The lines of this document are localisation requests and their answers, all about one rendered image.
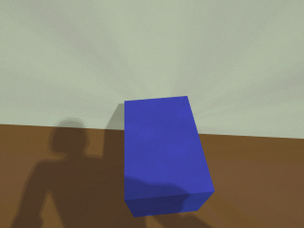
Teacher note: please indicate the carton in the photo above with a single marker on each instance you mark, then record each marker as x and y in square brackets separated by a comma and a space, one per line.
[165, 170]

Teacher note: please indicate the table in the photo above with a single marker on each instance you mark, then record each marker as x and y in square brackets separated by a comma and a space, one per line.
[73, 177]

